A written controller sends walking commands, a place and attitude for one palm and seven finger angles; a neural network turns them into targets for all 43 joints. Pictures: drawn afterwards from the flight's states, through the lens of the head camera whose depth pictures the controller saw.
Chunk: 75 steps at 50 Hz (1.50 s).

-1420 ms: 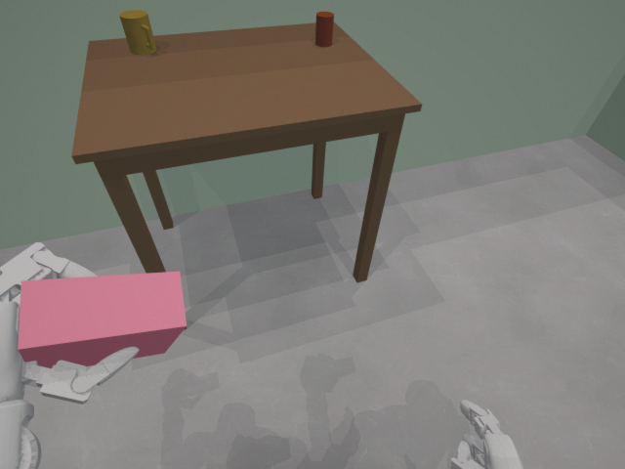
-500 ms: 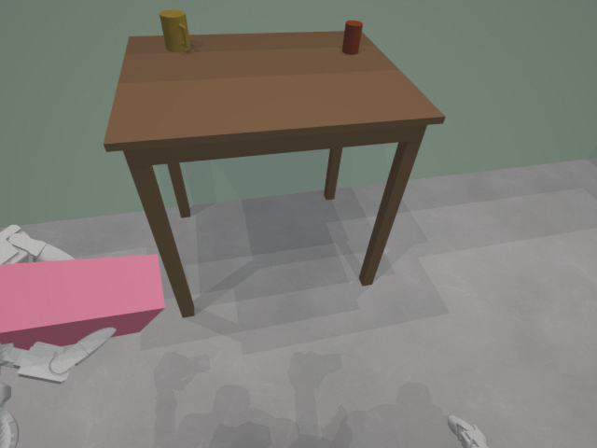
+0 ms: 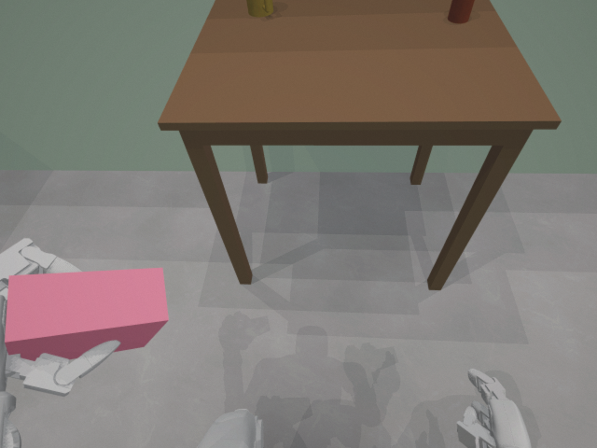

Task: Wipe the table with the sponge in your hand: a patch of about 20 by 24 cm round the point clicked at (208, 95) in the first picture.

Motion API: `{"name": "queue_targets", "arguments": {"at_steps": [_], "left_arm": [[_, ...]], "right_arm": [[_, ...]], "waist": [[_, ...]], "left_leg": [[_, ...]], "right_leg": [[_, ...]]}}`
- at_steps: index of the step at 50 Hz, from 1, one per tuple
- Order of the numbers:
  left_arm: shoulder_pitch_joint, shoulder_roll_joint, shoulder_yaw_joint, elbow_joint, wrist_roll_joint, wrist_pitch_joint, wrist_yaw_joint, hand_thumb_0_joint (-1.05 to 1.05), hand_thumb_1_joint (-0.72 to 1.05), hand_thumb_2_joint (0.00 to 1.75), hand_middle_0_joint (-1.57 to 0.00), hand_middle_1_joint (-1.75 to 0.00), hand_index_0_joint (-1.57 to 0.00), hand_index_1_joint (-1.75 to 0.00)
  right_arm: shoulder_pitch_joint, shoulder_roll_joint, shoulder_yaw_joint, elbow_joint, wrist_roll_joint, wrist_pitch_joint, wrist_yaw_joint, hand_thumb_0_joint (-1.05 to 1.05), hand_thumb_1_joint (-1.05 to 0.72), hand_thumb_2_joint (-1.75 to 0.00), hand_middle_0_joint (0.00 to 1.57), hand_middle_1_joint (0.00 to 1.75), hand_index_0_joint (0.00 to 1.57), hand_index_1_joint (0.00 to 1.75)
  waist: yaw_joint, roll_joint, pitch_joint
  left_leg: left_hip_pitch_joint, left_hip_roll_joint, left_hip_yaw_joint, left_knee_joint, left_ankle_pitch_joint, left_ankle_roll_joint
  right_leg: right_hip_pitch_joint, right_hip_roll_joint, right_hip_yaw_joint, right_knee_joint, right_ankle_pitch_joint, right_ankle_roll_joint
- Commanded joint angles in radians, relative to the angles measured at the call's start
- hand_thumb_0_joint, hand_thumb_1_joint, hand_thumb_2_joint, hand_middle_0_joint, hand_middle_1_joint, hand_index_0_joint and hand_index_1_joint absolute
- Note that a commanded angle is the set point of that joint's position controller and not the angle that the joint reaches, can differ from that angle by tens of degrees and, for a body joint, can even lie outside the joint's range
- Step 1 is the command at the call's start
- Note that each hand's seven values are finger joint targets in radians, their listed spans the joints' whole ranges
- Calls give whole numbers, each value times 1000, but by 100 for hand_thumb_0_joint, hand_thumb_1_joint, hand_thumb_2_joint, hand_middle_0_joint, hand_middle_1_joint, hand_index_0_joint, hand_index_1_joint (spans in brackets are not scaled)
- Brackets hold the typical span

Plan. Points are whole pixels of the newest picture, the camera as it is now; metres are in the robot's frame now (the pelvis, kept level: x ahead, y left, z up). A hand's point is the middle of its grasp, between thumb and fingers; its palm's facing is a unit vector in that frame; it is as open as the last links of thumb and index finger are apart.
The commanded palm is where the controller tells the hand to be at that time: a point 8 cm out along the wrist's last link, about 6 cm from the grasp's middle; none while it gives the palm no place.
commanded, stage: walk to a spot facing it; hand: left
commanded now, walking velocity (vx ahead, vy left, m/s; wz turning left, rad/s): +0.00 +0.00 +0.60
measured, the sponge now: (111, 315) +0.23 +0.20 +0.13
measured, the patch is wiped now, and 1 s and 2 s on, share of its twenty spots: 0.00 0.00 0.00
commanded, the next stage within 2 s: turn to face it in 0.10 s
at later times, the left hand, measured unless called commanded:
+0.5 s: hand (44, 317) +0.21 +0.23 +0.18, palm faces +0.55 -0.74 -0.39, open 9.6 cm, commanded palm +0.17 +0.26 +0.17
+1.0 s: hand (199, 287) +0.24 +0.10 +0.18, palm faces +0.23 -0.86 -0.46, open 9.6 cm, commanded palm +0.19 +0.15 +0.17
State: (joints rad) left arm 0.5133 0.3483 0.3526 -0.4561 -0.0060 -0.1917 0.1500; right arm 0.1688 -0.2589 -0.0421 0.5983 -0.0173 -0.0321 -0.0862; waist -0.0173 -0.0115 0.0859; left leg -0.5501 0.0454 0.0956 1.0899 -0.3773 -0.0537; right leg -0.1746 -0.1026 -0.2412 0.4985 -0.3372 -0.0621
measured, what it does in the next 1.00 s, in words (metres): steps to the right: left foot, then right foot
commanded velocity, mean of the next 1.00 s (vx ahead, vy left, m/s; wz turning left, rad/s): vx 0.00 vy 0.00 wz -0.38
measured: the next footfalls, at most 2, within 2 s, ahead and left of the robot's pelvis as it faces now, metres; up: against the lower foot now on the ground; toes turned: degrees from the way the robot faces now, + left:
left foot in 0.20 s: +0.11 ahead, +0.12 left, +0.00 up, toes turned +15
right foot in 0.56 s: +0.12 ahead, -0.16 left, +0.00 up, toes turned -3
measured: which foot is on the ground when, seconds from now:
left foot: up 0.00-0.18, down 0.20-0.58, up 0.60-1.00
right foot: down 0.00-0.20, up 0.22-0.54, down 0.56-1.00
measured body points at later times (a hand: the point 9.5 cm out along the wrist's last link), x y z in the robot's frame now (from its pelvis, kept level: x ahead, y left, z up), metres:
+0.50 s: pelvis +0.04 -0.04 -0.01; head +0.05 -0.03 +0.44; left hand +0.17 +0.26 +0.20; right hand +0.24 -0.20 -0.09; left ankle +0.07 +0.11 -0.74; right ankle +0.09 -0.16 -0.72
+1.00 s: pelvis -0.01 -0.10 -0.01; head +0.01 -0.11 +0.44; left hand +0.22 +0.14 +0.20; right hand +0.09 -0.39 -0.09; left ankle -0.02 +0.05 -0.73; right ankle +0.08 -0.16 -0.74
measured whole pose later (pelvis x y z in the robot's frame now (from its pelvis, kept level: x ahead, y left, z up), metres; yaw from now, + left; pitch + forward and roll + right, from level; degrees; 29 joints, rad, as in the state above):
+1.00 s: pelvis -0.01 -0.10 -0.01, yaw -11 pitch +2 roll +3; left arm 0.50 0.41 0.40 -0.53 -0.05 -0.24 0.14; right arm 0.24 -0.28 -0.04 0.54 0.01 0.02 -0.02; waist -0.01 -0.04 0.00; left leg -0.25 0.01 0.05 0.56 -0.44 -0.03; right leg -0.41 0.12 0.09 0.42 -0.04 -0.10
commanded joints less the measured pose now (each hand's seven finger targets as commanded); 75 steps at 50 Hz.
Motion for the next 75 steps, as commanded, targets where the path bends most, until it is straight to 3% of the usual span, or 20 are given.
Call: {"name": "queue_targets", "arguments": {"at_steps": [1,8,9,11,13,17,22,27,30,36,48,50,52,54,57,63,65,67,69,75], "left_arm": [[-50,212,154,-310,-21,-61,53,0,10,130,-120,-160,-120,-160],[-25,203,157,-342,-38,-44,78,0,10,130,-120,-160,-120,-160],[-19,191,139,-340,-48,-47,75,0,10,130,-120,-160,-120,-160],[-35,219,155,-366,-36,-79,62,0,10,130,-120,-160,-120,-160],[-49,214,151,-280,-25,-60,37,0,10,130,-120,-160,-120,-160],[-39,181,125,-402,-26,-56,29,0,10,130,-120,-160,-120,-160],[-163,142,77,-321,-21,-62,29,0,10,130,-120,-160,-120,-160],[-269,121,49,-155,-8,-56,17,0,10,130,-120,-160,-120,-160],[-335,200,80,-166,-11,-52,26,0,10,130,-120,-160,-120,-160],[-109,227,170,-291,-38,-103,24,0,10,130,-120,-160,-120,-160],[-43,194,139,-215,-49,-80,2,0,10,130,-120,-160,-120,-160],[-88,192,113,-239,-46,-84,-5,0,10,130,-120,-160,-120,-160],[-120,189,119,-283,-33,-89,-7,0,10,130,-120,-160,-120,-160],[-196,257,164,-365,-5,-95,10,0,10,130,-120,-160,-120,-160],[-116,150,82,-272,-13,-69,-4,0,10,130,-120,-160,-120,-160],[-263,168,77,-229,0,-74,9,0,10,130,-120,-160,-120,-160],[-227,241,144,-178,1,-74,16,0,10,130,-120,-160,-120,-160],[-142,239,165,-187,-22,-68,13,0,10,130,-120,-160,-120,-160],[16,250,226,-214,-37,-86,12,0,10,130,-120,-160,-120,-160],[48,240,222,-315,-41,-113,29,0,10,130,-120,-160,-120,-160]], "right_arm": [[-65,-13,-1,-198,6,-50,-5,0,-90,-90,20,30,20,30],[-9,-13,-14,-229,19,-27,-9,0,-90,-90,20,30,20,30],[-3,-21,-18,-225,20,-28,-11,0,-90,-90,20,30,20,30],[27,-49,-11,-218,20,-50,20,0,-90,-90,20,30,20,30],[-22,-73,-19,-190,20,-57,39,0,-90,-90,20,30,20,30],[-31,-47,-6,-174,25,-67,49,0,-90,-90,20,30,20,30],[-28,-52,12,-159,17,-131,36,0,-90,-90,20,30,20,30],[-10,-54,0,-147,26,-151,39,0,-90,-90,20,30,20,30],[-73,-10,17,-168,15,-148,35,0,-90,-90,20,30,20,30],[-60,-13,19,-175,20,-63,56,0,-90,-90,20,30,20,30],[-13,-67,-3,-215,34,9,67,0,-90,-90,20,30,20,30],[-7,-81,-7,-221,28,8,57,0,-90,-90,20,30,20,30],[-29,-100,-12,-231,21,-4,52,0,-90,-90,20,30,20,30],[-38,-43,-5,-223,18,-41,47,0,-90,-90,20,30,20,30],[-19,-73,-19,-193,29,-57,59,0,-90,-90,20,30,20,30],[19,-83,-15,-149,31,-119,66,0,-90,-90,20,30,20,30],[-30,-38,-7,-174,29,-115,61,0,-90,-90,20,30,20,30],[-48,-56,-29,-167,31,-94,57,0,-90,-90,20,30,20,30],[-74,-10,9,-168,25,-53,63,0,-90,-90,20,30,20,30],[-77,-30,7,-174,21,-44,49,0,-90,-90,20,30,20,30]], "waist": [[48,-160,-194],[-8,-125,-319],[-38,-27,-342],[4,224,-332],[1,94,-258],[26,215,-212],[18,303,-121],[41,148,-113],[48,-282,-123],[37,-59,-271],[30,-86,-255],[19,-12,-218],[38,238,-160],[55,264,-150],[52,258,-48],[22,131,-147],[26,-269,-173],[34,-238,-206],[37,-62,-232],[24,-119,-298]], "left_leg": [[-13,3,92,-249,17,7],[343,-99,168,-630,210,35],[548,-2,54,-681,442,84],[740,432,-543,-643,1326,356],[578,382,-343,-680,966,282],[347,233,-64,-742,551,196],[180,289,-38,-836,109,154],[214,244,45,-566,54,76],[47,4,-21,-41,-249,-5],[28,11,-96,-17,-40,-27],[339,-26,-44,-602,-49,29],[453,43,-77,-739,-46,72],[430,313,-326,-852,-75,199],[206,408,-326,-897,-38,255],[214,312,-61,-790,143,180],[317,221,12,-432,378,63],[29,26,34,-91,-179,-6],[54,40,-131,85,-159,0],[1,46,-133,78,-100,-7],[120,-1,-61,-228,-45,15]], "right_leg": [[236,-247,127,-64,943,-10],[144,-225,28,288,1024,49],[-38,-169,23,486,718,94],[-444,50,197,807,-405,125],[-432,9,247,818,-249,108],[-263,18,198,530,-39,106],[-123,53,147,332,-42,120],[-63,91,127,33,62,124],[-88,-242,687,-204,557,-78],[94,-121,511,-108,522,-86],[-97,-46,645,-260,29,-32],[-211,35,584,-182,-32,28],[-364,184,394,184,-72,92],[-306,157,312,648,-99,102],[-316,95,245,497,-96,107],[0,119,125,-74,176,109],[121,-174,571,-103,762,-53],[27,-218,638,-152,584,-76],[69,-179,562,-100,531,-114],[80,-133,483,-169,364,-96]]}}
